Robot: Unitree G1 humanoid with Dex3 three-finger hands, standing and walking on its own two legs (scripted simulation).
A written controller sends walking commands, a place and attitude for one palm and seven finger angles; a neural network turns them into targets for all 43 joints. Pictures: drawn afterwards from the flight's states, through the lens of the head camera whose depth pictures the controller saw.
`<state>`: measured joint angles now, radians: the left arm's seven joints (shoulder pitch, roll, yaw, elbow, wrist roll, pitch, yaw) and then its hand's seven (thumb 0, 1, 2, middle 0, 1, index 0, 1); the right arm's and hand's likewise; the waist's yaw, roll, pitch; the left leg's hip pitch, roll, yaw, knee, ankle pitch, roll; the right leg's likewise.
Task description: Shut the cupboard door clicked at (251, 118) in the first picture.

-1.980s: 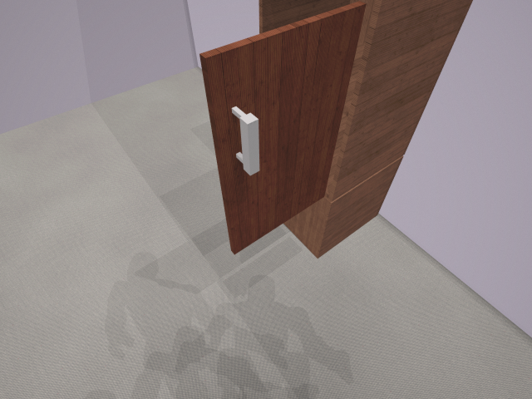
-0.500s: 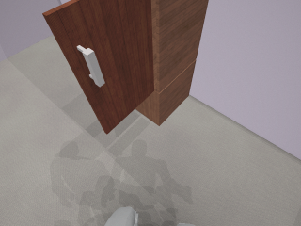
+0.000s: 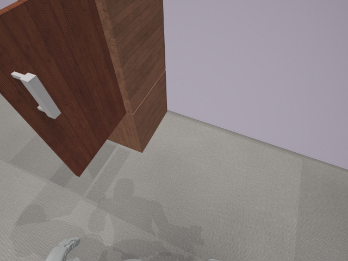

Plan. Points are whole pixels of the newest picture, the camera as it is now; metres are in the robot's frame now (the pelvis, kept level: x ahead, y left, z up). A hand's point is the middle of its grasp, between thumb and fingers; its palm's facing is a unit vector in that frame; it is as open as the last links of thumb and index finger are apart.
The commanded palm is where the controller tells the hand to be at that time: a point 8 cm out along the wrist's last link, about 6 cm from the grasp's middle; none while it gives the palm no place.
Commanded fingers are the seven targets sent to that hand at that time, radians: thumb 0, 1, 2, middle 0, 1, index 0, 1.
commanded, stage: walk to a spot facing it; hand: left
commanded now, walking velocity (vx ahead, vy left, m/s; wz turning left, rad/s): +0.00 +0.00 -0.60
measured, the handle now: (36, 95) +0.45 +0.38 +0.10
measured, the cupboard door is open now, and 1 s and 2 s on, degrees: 91 91 91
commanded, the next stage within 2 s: turn to face it in 1.78 s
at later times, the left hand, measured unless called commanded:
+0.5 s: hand (122, 239) +0.18 +0.15 -0.14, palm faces -0.32 -0.92 -0.22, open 7.4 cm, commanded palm none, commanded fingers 0.00 0.90 0.90 -0.20 -0.30 -0.20 -0.30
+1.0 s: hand (169, 190) +0.32 +0.04 -0.14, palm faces -0.60 -0.78 -0.18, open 7.4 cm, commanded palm none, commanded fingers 0.00 0.90 0.90 -0.20 -0.30 -0.20 -0.30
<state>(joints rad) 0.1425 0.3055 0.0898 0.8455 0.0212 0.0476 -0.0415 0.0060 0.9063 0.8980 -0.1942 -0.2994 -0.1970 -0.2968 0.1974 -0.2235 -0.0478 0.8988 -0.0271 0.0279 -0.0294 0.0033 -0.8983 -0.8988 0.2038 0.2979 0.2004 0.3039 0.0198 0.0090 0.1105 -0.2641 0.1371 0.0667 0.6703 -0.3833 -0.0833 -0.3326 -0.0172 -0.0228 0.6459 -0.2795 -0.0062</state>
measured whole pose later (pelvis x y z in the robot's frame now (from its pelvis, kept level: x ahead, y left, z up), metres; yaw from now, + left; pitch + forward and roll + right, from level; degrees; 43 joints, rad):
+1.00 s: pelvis +0.11 -0.06 +0.02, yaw -38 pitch +1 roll -1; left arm 0.14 0.25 0.08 0.92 0.03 0.04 -0.07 0.01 0.91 0.90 -0.19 -0.30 -0.20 -0.30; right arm 0.31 -0.20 -0.03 0.95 -0.04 -0.06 -0.01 0.00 -0.90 -0.90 0.20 0.30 0.20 0.30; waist 0.00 -0.01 0.08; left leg -0.14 0.14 0.18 0.44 -0.30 -0.05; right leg -0.52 -0.07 -0.08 0.89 -0.33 0.01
